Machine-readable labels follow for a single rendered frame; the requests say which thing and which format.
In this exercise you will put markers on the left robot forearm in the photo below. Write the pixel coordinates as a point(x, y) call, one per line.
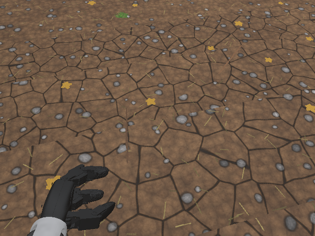
point(48, 226)

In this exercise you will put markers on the left robot hand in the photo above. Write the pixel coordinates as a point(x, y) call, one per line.
point(63, 198)

